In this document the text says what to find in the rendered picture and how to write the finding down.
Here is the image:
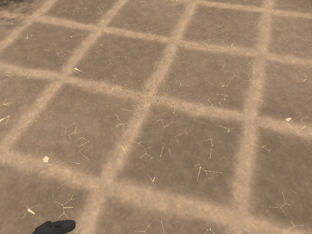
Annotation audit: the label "robot left hand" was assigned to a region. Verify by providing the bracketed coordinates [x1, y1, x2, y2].
[31, 219, 76, 234]

